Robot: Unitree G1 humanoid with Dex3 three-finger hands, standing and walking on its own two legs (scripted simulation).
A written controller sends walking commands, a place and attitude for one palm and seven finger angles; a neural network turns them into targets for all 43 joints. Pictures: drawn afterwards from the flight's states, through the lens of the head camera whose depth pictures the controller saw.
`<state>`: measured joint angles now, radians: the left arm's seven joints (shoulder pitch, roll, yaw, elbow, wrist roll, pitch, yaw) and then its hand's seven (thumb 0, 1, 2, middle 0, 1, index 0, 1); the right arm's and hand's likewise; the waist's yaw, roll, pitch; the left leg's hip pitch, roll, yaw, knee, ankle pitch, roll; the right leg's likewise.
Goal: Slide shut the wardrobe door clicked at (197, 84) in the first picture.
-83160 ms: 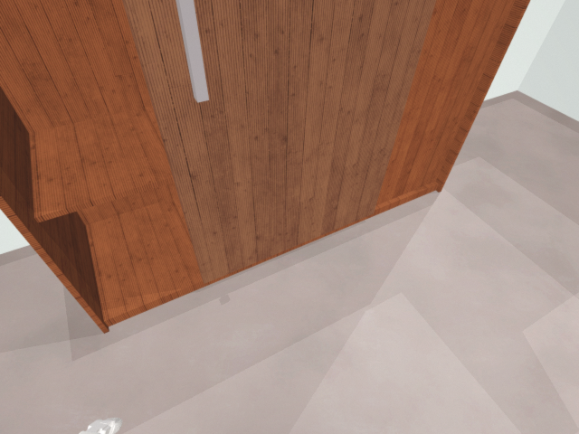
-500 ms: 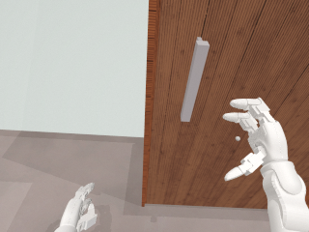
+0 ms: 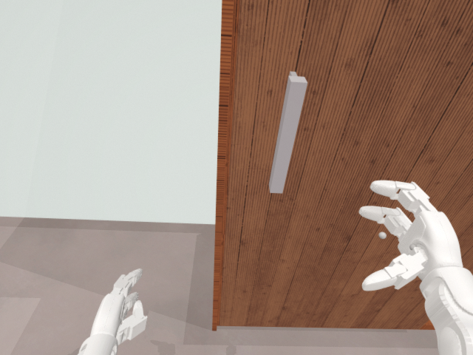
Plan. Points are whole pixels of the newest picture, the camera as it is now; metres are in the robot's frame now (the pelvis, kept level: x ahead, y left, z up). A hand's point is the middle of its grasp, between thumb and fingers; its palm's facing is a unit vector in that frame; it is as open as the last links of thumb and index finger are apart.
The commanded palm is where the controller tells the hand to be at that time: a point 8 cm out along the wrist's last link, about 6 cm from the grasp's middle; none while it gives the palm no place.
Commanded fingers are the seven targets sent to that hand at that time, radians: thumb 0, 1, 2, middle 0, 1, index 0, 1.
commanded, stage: draw the hand back to the body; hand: right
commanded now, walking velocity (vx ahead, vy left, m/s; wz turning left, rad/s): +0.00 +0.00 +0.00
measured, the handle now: (283, 136) +0.47 -0.10 +0.19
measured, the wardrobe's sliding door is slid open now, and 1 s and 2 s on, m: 0.01 0.01 0.01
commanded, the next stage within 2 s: step back with the hand held close in 1.12 s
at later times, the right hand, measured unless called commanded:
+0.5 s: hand (430, 248) +0.21 -0.26 +0.17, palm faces +0.40 +0.86 -0.31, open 11.2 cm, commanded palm +0.16 -0.29 +0.18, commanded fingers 0.00 -0.50 -0.71 0.21 0.53 0.21 0.53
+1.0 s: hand (454, 253) +0.21 -0.29 +0.17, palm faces +0.47 +0.82 -0.34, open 7.5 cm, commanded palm +0.16 -0.32 +0.18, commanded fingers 0.00 -0.90 -0.90 0.20 0.30 0.20 0.30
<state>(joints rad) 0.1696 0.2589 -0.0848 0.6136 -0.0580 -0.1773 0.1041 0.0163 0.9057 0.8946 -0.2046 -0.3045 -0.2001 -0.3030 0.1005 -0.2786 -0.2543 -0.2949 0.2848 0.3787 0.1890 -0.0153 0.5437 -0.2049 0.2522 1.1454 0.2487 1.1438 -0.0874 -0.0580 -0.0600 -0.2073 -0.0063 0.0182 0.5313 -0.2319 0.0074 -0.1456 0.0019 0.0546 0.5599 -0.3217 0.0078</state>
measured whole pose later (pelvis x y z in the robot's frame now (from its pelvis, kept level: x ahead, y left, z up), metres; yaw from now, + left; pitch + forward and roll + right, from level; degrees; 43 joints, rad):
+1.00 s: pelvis +0.01 -0.03 +0.01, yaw +1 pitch -6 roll +1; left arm 0.19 0.22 -0.04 0.67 0.03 -0.17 0.08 0.02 0.91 0.89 -0.21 -0.30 -0.20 -0.30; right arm 0.38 -0.33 -0.33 -0.36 0.06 -0.06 -0.07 0.01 -0.86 -0.89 0.21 0.32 0.21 0.32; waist -0.11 -0.04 0.01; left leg -0.10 0.02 0.00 0.37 -0.17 -0.03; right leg -0.04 0.03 0.03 0.40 -0.26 -0.03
